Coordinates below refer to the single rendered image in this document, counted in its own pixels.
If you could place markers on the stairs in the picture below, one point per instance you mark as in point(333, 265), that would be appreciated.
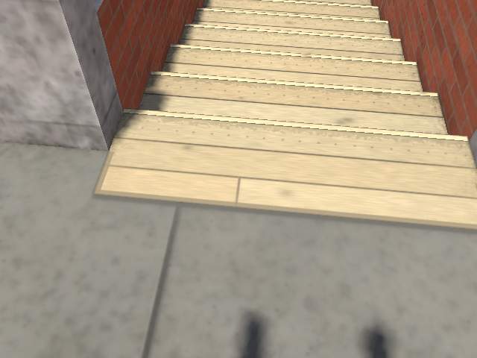
point(317, 105)

